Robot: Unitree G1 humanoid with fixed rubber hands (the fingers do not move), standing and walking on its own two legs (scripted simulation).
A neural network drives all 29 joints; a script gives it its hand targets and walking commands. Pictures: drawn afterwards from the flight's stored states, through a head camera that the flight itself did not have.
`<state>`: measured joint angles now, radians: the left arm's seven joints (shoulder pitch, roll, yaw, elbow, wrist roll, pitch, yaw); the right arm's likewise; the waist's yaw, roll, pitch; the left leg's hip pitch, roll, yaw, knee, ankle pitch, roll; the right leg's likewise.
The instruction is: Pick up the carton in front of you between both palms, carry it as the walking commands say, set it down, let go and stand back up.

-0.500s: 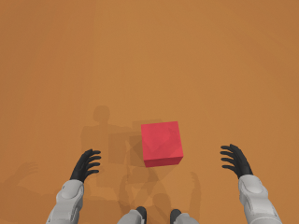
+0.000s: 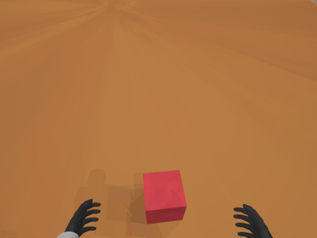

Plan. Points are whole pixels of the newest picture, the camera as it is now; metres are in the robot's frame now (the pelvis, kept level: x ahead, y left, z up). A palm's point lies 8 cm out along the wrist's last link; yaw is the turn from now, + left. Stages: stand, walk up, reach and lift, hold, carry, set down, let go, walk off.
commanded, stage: let go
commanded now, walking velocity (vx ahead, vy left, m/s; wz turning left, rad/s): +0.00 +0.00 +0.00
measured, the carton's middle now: (163, 197) +0.46 +0.00 -0.65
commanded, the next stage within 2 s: stand in 0.20 s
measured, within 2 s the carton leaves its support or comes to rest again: neither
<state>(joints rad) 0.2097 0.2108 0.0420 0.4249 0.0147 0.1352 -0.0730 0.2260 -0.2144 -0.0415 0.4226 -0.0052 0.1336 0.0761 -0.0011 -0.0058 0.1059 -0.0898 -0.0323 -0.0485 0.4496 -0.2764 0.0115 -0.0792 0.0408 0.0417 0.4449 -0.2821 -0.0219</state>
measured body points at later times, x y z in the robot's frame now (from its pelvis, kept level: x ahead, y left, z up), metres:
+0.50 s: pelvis +0.01 +0.01 +0.00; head +0.02 +0.02 +0.45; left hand +0.16 +0.30 -0.10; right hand +0.15 -0.29 -0.09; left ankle -0.02 +0.11 -0.74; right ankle -0.02 -0.11 -0.74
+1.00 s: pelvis +0.01 +0.01 +0.00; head +0.01 +0.02 +0.45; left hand +0.14 +0.31 -0.11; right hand +0.15 -0.29 -0.09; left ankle -0.02 +0.11 -0.74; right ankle -0.02 -0.11 -0.74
